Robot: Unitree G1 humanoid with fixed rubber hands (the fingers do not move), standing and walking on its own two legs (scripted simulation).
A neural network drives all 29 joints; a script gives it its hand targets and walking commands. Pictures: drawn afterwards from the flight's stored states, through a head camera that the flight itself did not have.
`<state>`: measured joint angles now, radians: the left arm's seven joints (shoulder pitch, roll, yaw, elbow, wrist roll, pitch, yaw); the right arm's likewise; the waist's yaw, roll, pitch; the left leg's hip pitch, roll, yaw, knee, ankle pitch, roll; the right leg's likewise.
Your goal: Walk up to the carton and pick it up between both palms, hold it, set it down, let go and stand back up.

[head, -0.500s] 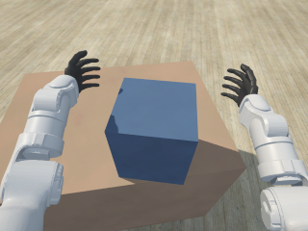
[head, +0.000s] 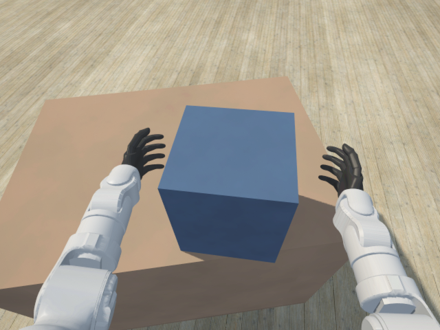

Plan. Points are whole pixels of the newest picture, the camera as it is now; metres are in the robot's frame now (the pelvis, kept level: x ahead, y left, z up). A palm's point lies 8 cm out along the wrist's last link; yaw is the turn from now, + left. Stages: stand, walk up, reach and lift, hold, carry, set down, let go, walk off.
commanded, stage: reach and lift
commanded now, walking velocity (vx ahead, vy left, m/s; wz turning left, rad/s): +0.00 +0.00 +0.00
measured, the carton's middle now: (232, 187) +0.40 -0.05 +0.01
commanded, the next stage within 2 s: none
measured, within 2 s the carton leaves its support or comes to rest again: neither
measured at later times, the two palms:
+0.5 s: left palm (144, 171) +0.44 +0.12 +0.05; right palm (330, 186) +0.35 -0.24 +0.04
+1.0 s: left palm (160, 174) +0.43 +0.09 +0.04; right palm (312, 188) +0.36 -0.21 +0.03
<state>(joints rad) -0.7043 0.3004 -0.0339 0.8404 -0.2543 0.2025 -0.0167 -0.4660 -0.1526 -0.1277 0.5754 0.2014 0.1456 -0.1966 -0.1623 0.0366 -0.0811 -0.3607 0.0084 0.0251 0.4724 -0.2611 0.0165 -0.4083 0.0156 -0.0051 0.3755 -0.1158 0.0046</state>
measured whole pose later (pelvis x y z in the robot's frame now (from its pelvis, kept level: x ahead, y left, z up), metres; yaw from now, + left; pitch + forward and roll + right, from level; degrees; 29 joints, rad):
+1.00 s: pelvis -0.02 -0.01 -0.02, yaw +2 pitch +17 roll -1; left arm -0.91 0.18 0.01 1.22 -0.12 -0.10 0.03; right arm -0.71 0.03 -0.24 0.96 0.06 -0.10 -0.27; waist -0.18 0.03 -0.18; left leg -0.65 0.01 -0.02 0.61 -0.27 0.00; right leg -0.68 0.01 -0.05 0.50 -0.12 -0.01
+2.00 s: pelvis +0.02 +0.00 +0.01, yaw +2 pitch +6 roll -2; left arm -0.73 0.02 0.29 1.08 0.31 -0.18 0.00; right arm -0.52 0.10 -0.46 0.96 -0.21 -0.38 -0.16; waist -0.17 0.00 -0.02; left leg -0.23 0.01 -0.02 0.37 -0.24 0.01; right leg -0.25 0.01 -0.06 0.22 -0.09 0.00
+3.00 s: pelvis +0.00 -0.01 +0.01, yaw +2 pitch +12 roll -1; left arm -0.73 0.06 0.01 1.03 0.05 -0.12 0.09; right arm -0.46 0.02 -0.24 0.87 0.03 -0.34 -0.20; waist -0.13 0.05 -0.16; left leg -0.39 0.00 -0.01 0.37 -0.19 0.01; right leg -0.42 0.00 -0.06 0.27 -0.06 -0.01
